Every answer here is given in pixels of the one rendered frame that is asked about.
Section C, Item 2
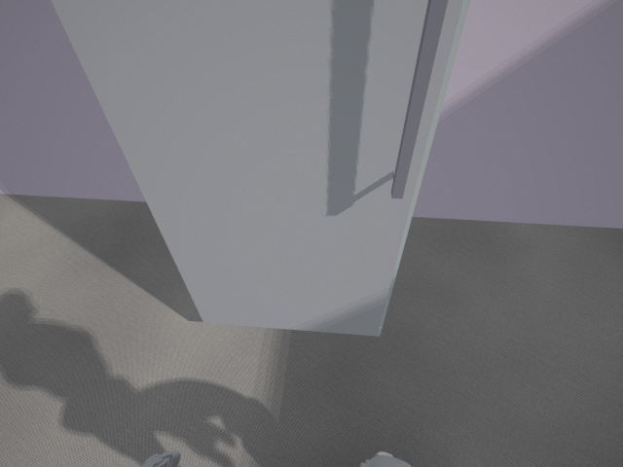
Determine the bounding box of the handle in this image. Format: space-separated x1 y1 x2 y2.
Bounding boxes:
391 0 448 198

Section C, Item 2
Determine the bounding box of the fridge door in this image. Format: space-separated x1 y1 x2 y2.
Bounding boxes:
51 0 463 336

